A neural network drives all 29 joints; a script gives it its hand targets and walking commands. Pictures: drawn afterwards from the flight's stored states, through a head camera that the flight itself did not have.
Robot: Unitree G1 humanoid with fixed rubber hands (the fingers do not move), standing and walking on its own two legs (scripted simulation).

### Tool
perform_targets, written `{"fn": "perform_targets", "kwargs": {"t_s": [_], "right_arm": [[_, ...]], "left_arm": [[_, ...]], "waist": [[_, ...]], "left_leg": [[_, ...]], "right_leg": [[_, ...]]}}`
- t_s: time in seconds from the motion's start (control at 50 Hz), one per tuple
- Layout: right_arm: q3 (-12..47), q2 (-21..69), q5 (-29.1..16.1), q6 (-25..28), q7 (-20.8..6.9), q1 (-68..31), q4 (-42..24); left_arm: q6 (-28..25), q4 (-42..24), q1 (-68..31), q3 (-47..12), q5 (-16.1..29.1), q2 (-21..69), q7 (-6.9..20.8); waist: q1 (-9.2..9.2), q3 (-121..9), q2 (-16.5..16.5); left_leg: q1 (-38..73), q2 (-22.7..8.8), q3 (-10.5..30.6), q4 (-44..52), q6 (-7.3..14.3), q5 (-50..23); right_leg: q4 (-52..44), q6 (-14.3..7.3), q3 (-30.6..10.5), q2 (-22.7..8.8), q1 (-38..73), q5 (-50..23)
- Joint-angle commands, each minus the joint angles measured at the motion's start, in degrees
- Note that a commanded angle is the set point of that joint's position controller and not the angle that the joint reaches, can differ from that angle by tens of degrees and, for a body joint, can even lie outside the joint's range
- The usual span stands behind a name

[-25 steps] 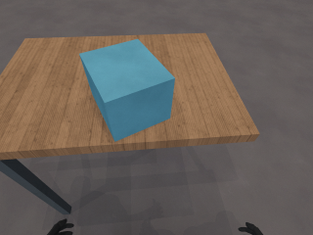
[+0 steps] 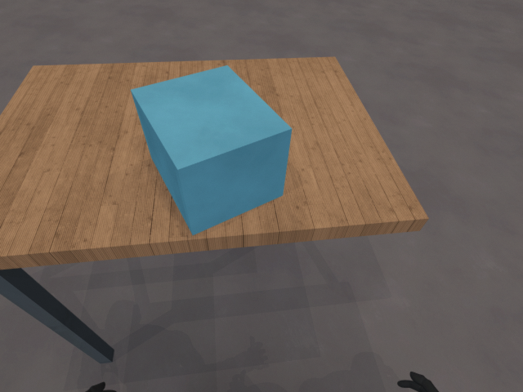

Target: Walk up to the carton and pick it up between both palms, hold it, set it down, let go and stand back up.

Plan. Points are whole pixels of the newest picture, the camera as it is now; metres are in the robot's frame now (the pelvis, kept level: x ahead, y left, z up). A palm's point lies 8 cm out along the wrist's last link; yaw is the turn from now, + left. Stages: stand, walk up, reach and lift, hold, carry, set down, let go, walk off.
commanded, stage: walk up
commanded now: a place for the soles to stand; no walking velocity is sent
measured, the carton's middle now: (211, 145) +0.51 +0.10 +0.09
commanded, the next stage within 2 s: reach and lift in 0.18 s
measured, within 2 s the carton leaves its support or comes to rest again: neither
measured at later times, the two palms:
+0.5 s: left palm (119, 342) +0.21 +0.22 -0.05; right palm out of the picture +0.15 -0.28 -0.07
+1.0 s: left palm (105, 339) +0.20 +0.22 -0.01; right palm (438, 345) +0.21 -0.27 -0.04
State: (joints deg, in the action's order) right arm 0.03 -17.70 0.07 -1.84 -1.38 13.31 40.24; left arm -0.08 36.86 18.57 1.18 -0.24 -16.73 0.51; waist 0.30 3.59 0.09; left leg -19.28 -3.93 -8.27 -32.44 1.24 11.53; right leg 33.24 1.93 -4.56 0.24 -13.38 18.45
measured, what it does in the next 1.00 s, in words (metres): shifts its weight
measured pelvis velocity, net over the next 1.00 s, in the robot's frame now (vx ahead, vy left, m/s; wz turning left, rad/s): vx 0.05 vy -0.04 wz -0.01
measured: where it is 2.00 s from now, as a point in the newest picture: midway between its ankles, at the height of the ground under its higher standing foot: outside the picture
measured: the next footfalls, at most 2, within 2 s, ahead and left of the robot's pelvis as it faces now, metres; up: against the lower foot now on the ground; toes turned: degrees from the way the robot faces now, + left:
none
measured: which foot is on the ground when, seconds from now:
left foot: down 0.00-1.00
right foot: down 0.00-1.00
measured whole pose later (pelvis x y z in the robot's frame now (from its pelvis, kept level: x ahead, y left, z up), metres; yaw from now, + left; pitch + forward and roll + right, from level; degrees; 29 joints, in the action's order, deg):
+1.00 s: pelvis +0.05 -0.04 +0.02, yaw +0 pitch -3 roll +0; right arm 4.1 -17.3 -6.7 4.9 -3.4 15.0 27.5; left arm 12.1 12.1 17.6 6.6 0.0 -12.2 -1.6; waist -1.3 3.4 0.1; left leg -4.0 -3.1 -2.6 -15.7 -2.6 8.1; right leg 15.5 -0.6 1.5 -0.2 1.2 13.4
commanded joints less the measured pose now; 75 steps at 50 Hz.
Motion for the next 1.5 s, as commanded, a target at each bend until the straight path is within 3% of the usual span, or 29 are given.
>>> {"fn": "perform_targets", "kwargs": {"t_s": [0.0,0.16,0.18,0.2,0.22,0.24,0.26,0.3,0.32,0.36,0.4,0.44,0.56,0.68,0.84,0.92,1.04,1.16,1.28,1.48], "right_arm": [[-2.83,-8.41,0.09,1.12,0.34,-0.62,-4.55],[-2.77,-8.5,0.19,1.12,0.36,-0.47,-4.35],[-8.62,-3.58,4.71,10.15,-1.32,-23.59,1.07],[-6.9,-5.04,2.99,13.44,-2.13,-15.65,0.95],[-5.59,-5.33,2.42,14.36,-1.96,-11.8,0.15],[-6.28,-6.11,2.69,14.77,-2.07,-9.68,0.01],[-8.15,-7.73,2.81,14.8,-2.6,-10.43,1.15],[-9.9,-9.64,2.15,13.94,-3.56,-9.74,2.07],[-10.22,-9.98,1.92,13.21,-3.89,-8.51,2.64],[-10.08,-10.55,1.2,11.62,-4.7,-6.69,4.02],[-8.67,-10.51,0.27,10.02,-4.93,-6.29,1.91],[-7.21,-10.75,-0.72,8.7,-4.97,-7.11,0.12],[-3.96,-8.82,-2.21,6.81,-5.3,-8.22,-9.08],[-2.4,-6.69,-2.99,6.65,-4.25,-4.07,-14.55],[-0.07,-6.85,-5.47,7.77,-1.57,0.0,-17.23],[0.59,-7.42,-7.12,8.77,-1.59,0.29,-19.11],[0.99,-8.91,-10.1,9.06,-3.1,0.98,-22.59],[0.91,-10.81,-12.91,7.66,-4.91,1.63,-25.43],[0.57,-11.7,-14.95,6.21,-5.93,1.5,-28.79],[-1.37,-10.85,-16.1,2.79,-6.06,-4.74,-36.82]], "left_arm": [[-1.46,-5.18,0.4,2.62,0.02,-7.82,-0.37],[-1.5,-5.82,0.38,2.73,0.02,-8.13,-0.38],[6.47,-7.07,-27.67,2.47,1.54,-9.47,-2.09],[9.71,-7.92,-22.29,1.07,1.09,-8.57,-2.77],[12.36,-10.0,-22.01,1.6,0.21,-7.57,-2.45],[14.37,-12.18,-18.97,1.11,-0.04,-5.0,-2.65],[14.93,-14.69,-17.4,1.81,-0.84,-4.6,-2.83],[15.34,-18.36,-15.02,1.45,-1.53,-3.12,-3.47],[15.44,-18.52,-13.2,0.92,-1.66,-2.62,-3.76],[16.27,-17.63,-10.64,1.8,-1.82,-2.4,-3.99],[17.06,-17.04,-9.46,2.95,-2.03,-2.67,-3.76],[17.7,-17.25,-9.3,4.1,-2.76,-2.47,-3.82],[17.08,-21.05,-12.05,5.8,-2.17,-2.01,-3.96],[13.79,-25.09,-11.13,6.21,-0.23,-2.32,-3.44],[11.11,-29.83,-5.42,8.3,0.02,-3.32,-1.96],[10.32,-32.63,-3.14,8.38,0.05,-2.57,-2.38],[10.12,-37.44,-0.48,7.27,0.42,-0.4,-3.94],[11.64,-42.34,1.6,6.1,0.5,2.15,-5.66],[12.8,-46.92,2.48,5.82,0.23,3.83,-7.24],[14.24,-52.92,-4.1,4.15,2.9,4.98,-10.54]], "waist": [[0.56,-3.37,-0.71],[0.73,-3.46,0.66],[-1.22,-4.61,1.36],[-0.19,-1.2,9.62],[0.34,-2.89,10.75],[-0.14,-4.07,3.76],[-1.44,-5.7,-0.74],[-0.45,-7.13,-3.7],[-0.09,-6.24,-4.7],[0.18,-6.69,-3.18],[-0.01,-6.85,-1.31],[-1.12,-6.51,-1.51],[-3.13,-3.31,0.2],[-1.79,-4.08,2.43],[-0.72,-6.7,3.55],[-1.23,-7.13,2.64],[-2.28,-7.0,0.45],[-2.93,-5.69,-0.39],[-3.56,-4.77,0.6],[-4.39,-4.35,2.68]], "left_leg": [[7.91,-6.07,9.52,8.44,2.8,7.14],[8.84,-5.88,8.49,6.93,2.58,4.49],[5.44,2.08,2.23,1.56,-2.17,14.89],[22.63,5.74,4.42,-7.5,-3.61,10.25],[35.42,5.4,7.3,-10.19,-4.17,7.49],[33.0,1.76,8.54,-4.92,-4.08,6.7],[26.4,0.33,6.87,-0.37,-3.92,5.89],[14.66,-1.13,6.46,8.46,-2.68,10.62],[11.11,-0.95,5.69,11.24,-3.08,9.32],[16.93,1.98,4.08,11.04,-5.66,-5.26],[21.71,3.64,4.25,10.52,-5.83,-8.82],[23.62,4.39,4.19,10.62,-5.85,-13.6],[22.54,5.06,2.83,13.24,-4.39,-11.32],[24.22,5.41,2.53,13.6,-2.94,-11.27],[27.11,5.83,3.85,13.1,-2.74,-20.41],[28.16,5.52,4.49,13.14,-3.1,-24.35],[29.47,4.72,5.03,13.15,-3.77,-28.37],[29.05,4.24,5.13,14.14,-3.96,-28.17],[26.94,4.35,4.72,15.78,-3.13,-24.67],[21.01,4.76,3.43,18.9,-1.12,-9.13]], "right_leg": [[-6.62,-3.93,-5.14,-3.3,-8.36,-1.42],[-6.62,-4.15,-6.6,-3.57,-9.03,-3.62],[-3.53,-6.14,6.67,-1.74,-20.15,17.51],[-8.97,-9.71,3.75,-8.1,-35.9,24.6],[-11.69,-10.3,3.72,-9.74,-47.12,22.65],[-8.5,-7.6,7.5,-5.51,-40.81,9.02],[-6.23,-5.85,9.86,-1.58,-28.37,3.65],[-4.52,-3.73,11.68,2.38,-6.71,-1.61],[-4.12,-3.56,12.03,3.28,-0.94,-3.67],[-7.67,-4.08,11.25,3.24,-0.71,-6.85],[-11.5,-3.75,10.13,2.8,-1.98,-8.0],[-13.62,-3.36,9.36,2.82,-1.04,-11.39],[-17.89,-2.66,7.34,1.52,-0.32,-10.15],[-20.02,-1.56,5.43,0.06,-0.13,-14.23],[-20.15,0.31,5.27,-0.06,4.37,-27.92],[-20.75,-0.37,6.01,0.66,4.4,-27.76],[-22.56,-2.78,6.77,1.81,2.05,-21.5],[-23.88,-4.34,6.88,2.39,0.22,-16.38],[-24.36,-4.31,6.22,2.31,-0.18,-13.53],[-23.96,-3.32,4.5,0.8,-2.8,-2.44]]}}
